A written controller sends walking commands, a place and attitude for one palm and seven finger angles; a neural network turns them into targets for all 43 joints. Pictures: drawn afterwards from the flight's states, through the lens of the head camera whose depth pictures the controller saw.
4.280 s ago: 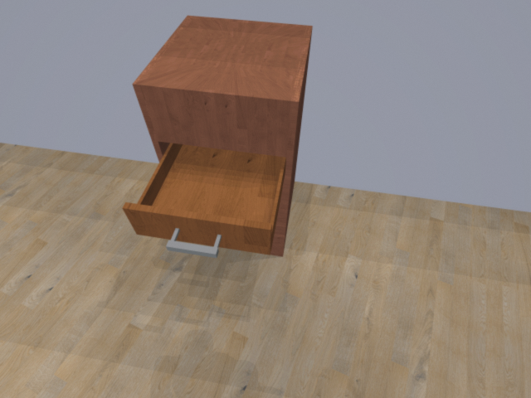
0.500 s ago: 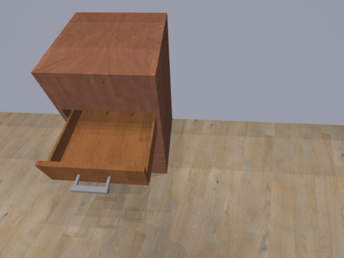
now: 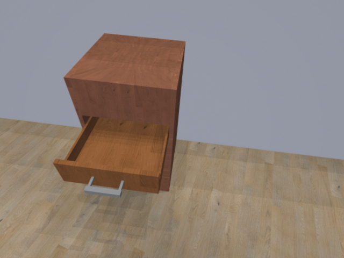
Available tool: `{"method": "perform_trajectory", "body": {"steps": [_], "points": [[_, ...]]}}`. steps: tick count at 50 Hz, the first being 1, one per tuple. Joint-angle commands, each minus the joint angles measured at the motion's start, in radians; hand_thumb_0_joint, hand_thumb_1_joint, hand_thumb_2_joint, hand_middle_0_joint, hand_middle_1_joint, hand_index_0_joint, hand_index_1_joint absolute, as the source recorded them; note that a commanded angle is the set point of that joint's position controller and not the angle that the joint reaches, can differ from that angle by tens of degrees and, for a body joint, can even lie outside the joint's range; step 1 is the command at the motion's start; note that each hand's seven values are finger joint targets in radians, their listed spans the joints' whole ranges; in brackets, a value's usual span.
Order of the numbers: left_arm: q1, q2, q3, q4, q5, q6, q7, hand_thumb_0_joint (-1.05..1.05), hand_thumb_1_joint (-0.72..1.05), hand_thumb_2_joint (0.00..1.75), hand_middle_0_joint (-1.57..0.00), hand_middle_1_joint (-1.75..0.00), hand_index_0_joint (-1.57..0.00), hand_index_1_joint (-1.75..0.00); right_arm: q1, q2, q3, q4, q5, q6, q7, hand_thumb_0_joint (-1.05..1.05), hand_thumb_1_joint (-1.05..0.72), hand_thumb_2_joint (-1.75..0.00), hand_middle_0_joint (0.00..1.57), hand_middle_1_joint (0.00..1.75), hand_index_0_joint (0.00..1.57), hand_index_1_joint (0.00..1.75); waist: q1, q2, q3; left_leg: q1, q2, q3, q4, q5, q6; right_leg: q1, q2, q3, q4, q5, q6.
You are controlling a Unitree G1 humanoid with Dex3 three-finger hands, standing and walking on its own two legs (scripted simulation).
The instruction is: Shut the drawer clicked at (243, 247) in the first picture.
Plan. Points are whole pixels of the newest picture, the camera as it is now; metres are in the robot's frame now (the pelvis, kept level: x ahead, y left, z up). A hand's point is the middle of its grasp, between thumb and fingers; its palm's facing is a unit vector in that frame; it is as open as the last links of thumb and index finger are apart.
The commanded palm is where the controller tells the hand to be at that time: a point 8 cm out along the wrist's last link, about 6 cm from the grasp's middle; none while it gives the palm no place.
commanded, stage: come to a stop and stand still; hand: left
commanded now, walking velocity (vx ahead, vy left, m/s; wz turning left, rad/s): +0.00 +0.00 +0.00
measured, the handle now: (105, 186) +0.40 +0.27 -0.23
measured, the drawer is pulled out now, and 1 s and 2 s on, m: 0.26 0.26 0.26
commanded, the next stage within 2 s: look again from close up in 0.44 s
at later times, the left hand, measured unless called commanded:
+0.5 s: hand out of the picture -0.10 +0.16 -0.17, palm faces +0.06 -0.99 -0.15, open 7.3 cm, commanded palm none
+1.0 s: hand out of the picture -0.08 +0.14 -0.17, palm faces +0.08 -0.99 -0.13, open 7.3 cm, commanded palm none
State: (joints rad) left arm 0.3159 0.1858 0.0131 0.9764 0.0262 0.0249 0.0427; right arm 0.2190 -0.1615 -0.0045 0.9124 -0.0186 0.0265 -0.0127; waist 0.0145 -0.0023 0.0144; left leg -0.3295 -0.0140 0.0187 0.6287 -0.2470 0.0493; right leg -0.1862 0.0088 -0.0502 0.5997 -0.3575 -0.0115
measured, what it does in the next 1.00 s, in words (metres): stands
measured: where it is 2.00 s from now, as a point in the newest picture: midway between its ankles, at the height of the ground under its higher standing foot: outside the picture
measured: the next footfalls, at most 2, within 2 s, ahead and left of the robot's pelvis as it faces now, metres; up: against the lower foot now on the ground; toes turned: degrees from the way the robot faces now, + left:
right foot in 1.66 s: +0.06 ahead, -0.09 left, +0.00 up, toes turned -7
left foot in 1.92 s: +0.15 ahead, +0.15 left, +0.00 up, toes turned +0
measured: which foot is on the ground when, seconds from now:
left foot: down 0.00-1.00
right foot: down 0.00-1.00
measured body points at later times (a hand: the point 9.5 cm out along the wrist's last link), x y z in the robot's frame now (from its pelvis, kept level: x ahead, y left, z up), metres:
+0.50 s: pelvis -0.03 +0.01 +0.01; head -0.04 +0.02 +0.46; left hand -0.11 +0.22 -0.15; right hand -0.04 -0.21 -0.15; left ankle +0.06 +0.09 -0.72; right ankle -0.02 -0.12 -0.72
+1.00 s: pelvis -0.04 -0.01 +0.01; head -0.05 +0.00 +0.46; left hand -0.09 +0.19 -0.16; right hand -0.05 -0.21 -0.15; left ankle +0.06 +0.09 -0.72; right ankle -0.02 -0.12 -0.72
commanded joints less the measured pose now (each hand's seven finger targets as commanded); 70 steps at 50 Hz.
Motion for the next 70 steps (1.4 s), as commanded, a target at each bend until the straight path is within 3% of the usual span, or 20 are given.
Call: {"method": "perform_trajectory", "body": {"steps": [1, 5, 6, 10, 15, 25, 27, 36, 43, 51, 58, 61, 63, 65, 67, 68, 70], "points": [[0.095, 0.075, 0.010, -0.044, 0.000, -0.016, -0.005, 0.00, 0.90, 0.90, -0.20, -0.30, -0.20, -0.30, 0.025, -0.162, -0.035, -0.049, -0.007, -0.020, -0.004, 0.00, -0.90, -0.90, 0.20, 0.30, 0.20, 0.30, 0.004, 0.115, 0.089, -0.117, 0.156, -0.253, -0.374, -0.351, 0.055, -0.061, -0.026, 0.031, -0.071, -0.032, -0.032], [0.159, 0.063, 0.013, -0.019, 0.003, -0.021, -0.008, 0.00, 0.90, 0.90, -0.20, -0.30, -0.20, -0.30, 0.030, -0.152, -0.038, -0.035, -0.006, -0.018, -0.002, 0.00, -0.90, -0.90, 0.20, 0.30, 0.20, 0.30, 0.012, 0.040, 0.046, -0.115, 0.140, -0.224, -0.373, -0.377, 0.042, -0.046, -0.036, 0.041, -0.120, -0.073, -0.029], [0.155, 0.067, 0.011, -0.015, 0.004, -0.021, -0.009, 0.00, 0.90, 0.90, -0.20, -0.30, -0.20, -0.30, 0.035, -0.149, -0.036, -0.026, -0.006, -0.018, -0.001, 0.00, -0.90, -0.90, 0.20, 0.30, 0.20, 0.30, 0.006, 0.055, 0.056, -0.105, 0.126, -0.213, -0.376, -0.371, 0.035, -0.066, -0.038, 0.045, -0.135, -0.092, -0.031], [0.179, 0.063, 0.010, 0.008, 0.001, -0.029, -0.008, 0.00, 0.90, 0.90, -0.20, -0.30, -0.20, -0.30, 0.063, -0.127, -0.029, 0.006, -0.005, -0.016, -0.001, 0.00, -0.90, -0.90, 0.20, 0.30, 0.20, 0.30, -0.003, 0.018, 0.071, -0.057, 0.089, -0.171, -0.333, -0.297, 0.013, -0.138, -0.063, 0.104, -0.202, -0.158, -0.043], [0.196, 0.046, 0.003, 0.044, -0.003, -0.038, -0.009, 0.00, 0.90, 0.90, -0.20, -0.30, -0.20, -0.30, 0.099, -0.111, -0.024, 0.054, -0.001, -0.021, -0.004, 0.00, -0.90, -0.90, 0.20, 0.30, 0.20, 0.30, -0.011, 0.006, 0.056, -0.014, 0.088, -0.161, -0.315, -0.251, 0.008, -0.155, -0.074, 0.122, -0.223, -0.150, -0.040], [0.228, 0.009, -0.004, 0.102, -0.004, -0.041, 0.001, 0.00, 0.90, 0.90, -0.20, -0.30, -0.20, -0.30, 0.146, -0.080, -0.016, 0.129, 0.002, -0.025, -0.007, 0.00, -0.90, -0.90, 0.20, 0.30, 0.20, 0.30, -0.003, 0.024, 0.111, -0.066, 0.099, -0.187, -0.348, -0.287, 0.009, -0.147, -0.067, 0.117, -0.211, -0.146, -0.036], [0.236, 0.002, -0.002, 0.107, -0.004, -0.041, 0.001, 0.00, 0.90, 0.90, -0.20, -0.30, -0.20, -0.30, 0.151, -0.073, -0.017, 0.141, 0.001, -0.026, -0.009, 0.00, -0.90, -0.90, 0.20, 0.30, 0.20, 0.30, 0.000, 0.042, 0.097, -0.062, 0.101, -0.186, -0.352, -0.288, 0.010, -0.137, -0.065, 0.110, -0.205, -0.133, -0.035], [0.212, -0.009, -0.002, 0.109, -0.005, -0.047, 0.003, 0.00, 0.90, 0.90, -0.20, -0.30, -0.20, -0.30, 0.177, -0.034, -0.016, 0.156, 0.002, -0.026, -0.010, 0.00, -0.90, -0.90, 0.20, 0.30, 0.20, 0.30, -0.010, -0.006, 0.100, -0.030, 0.077, -0.150, -0.292, -0.201, -0.002, -0.177, -0.085, 0.143, -0.246, -0.166, -0.044], [0.199, -0.017, 0.002, 0.101, -0.004, -0.042, 0.003, 0.00, 0.90, 0.90, -0.20, -0.30, -0.20, -0.30, 0.186, -0.025, -0.018, 0.155, -0.002, -0.022, -0.011, 0.00, -0.90, -0.90, 0.20, 0.30, 0.20, 0.30, -0.009, 0.007, 0.133, -0.060, 0.073, -0.155, -0.290, -0.244, -0.005, -0.206, -0.077, 0.148, -0.250, -0.218, -0.041], [0.203, -0.023, 0.002, 0.106, -0.005, -0.045, 0.001, 0.00, 0.90, 0.90, -0.20, -0.30, -0.20, -0.30, 0.183, -0.029, -0.017, 0.156, 0.000, -0.029, -0.013, 0.00, -0.90, -0.90, 0.20, 0.30, 0.20, 0.30, -0.006, 0.023, 0.096, -0.039, 0.089, -0.180, -0.318, -0.228, 0.001, -0.165, -0.067, 0.125, -0.229, -0.138, -0.038], [0.210, -0.028, 0.001, 0.113, -0.005, -0.046, 0.001, 0.00, 0.90, 0.90, -0.20, -0.30, -0.20, -0.30, 0.181, -0.032, -0.016, 0.156, 0.000, -0.027, -0.014, 0.00, -0.90, -0.90, 0.20, 0.30, 0.20, 0.30, -0.006, 0.033, 0.112, -0.040, 0.091, -0.181, -0.328, -0.232, 0.001, -0.167, -0.069, 0.132, -0.239, -0.135, -0.039], [0.223, -0.005, 0.009, 0.113, -0.002, -0.049, -0.002, 0.00, 0.90, 0.90, -0.20, -0.30, -0.20, -0.30, 0.185, -0.032, -0.018, 0.152, -0.002, -0.025, -0.008, 0.00, -0.90, -0.90, 0.20, 0.30, 0.20, 0.30, 0.001, -0.030, 0.089, -0.033, 0.054, -0.111, -0.240, -0.211, -0.009, -0.157, -0.105, 0.195, -0.295, -0.234, -0.062], [0.197, 0.016, 0.018, 0.104, -0.005, -0.050, -0.001, 0.00, 0.90, 0.90, -0.20, -0.30, -0.20, -0.30, 0.189, -0.014, -0.015, 0.143, -0.003, -0.025, -0.004, 0.00, -0.90, -0.90, 0.20, 0.30, 0.20, 0.30, -0.009, -0.105, 0.129, -0.046, 0.016, -0.037, -0.111, -0.122, -0.024, -0.191, -0.175, 0.291, -0.376, -0.316, -0.095], [0.156, 0.038, 0.031, 0.088, -0.008, -0.052, 0.000, 0.00, 0.90, 0.90, -0.20, -0.30, -0.20, -0.30, 0.200, -0.002, -0.018, 0.142, -0.006, -0.025, -0.002, 0.00, -0.90, -0.90, 0.20, 0.30, 0.20, 0.30, -0.022, -0.133, 0.132, -0.020, 0.018, 0.001, 0.025, -0.063, -0.033, -0.237, -0.247, 0.364, -0.449, -0.342, -0.132], [0.117, 0.041, 0.041, 0.073, -0.003, -0.052, 0.002, 0.00, 0.90, 0.90, -0.20, -0.30, -0.20, -0.30, 0.220, -0.001, -0.022, 0.144, -0.007, -0.031, 0.000, 0.00, -0.90, -0.90, 0.20, 0.30, 0.20, 0.30, -0.038, -0.107, 0.142, 0.011, 0.039, 0.009, 0.034, -0.053, -0.032, -0.276, -0.254, 0.349, -0.429, -0.300, -0.144], [0.114, 0.039, 0.041, 0.071, -0.001, -0.053, 0.001, 0.00, 0.90, 0.90, -0.20, -0.30, -0.20, -0.30, 0.232, 0.004, -0.016, 0.143, -0.006, -0.040, 0.002, 0.00, -0.90, -0.90, 0.20, 0.30, 0.20, 0.30, -0.038, -0.095, 0.145, 0.036, 0.041, 0.013, -0.041, -0.055, -0.030, -0.270, -0.233, 0.310, -0.386, -0.252, -0.136], [0.138, 0.020, 0.040, 0.080, 0.000, -0.051, -0.005, 0.00, 0.90, 0.90, -0.20, -0.30, -0.20, -0.30, 0.261, -0.008, -0.011, 0.151, -0.004, -0.055, -0.002, 0.00, -0.90, -0.90, 0.20, 0.30, 0.20, 0.30, -0.027, -0.006, 0.143, 0.081, 0.045, -0.010, -0.177, -0.058, -0.019, -0.240, -0.147, 0.224, -0.247, -0.140, -0.112]]}}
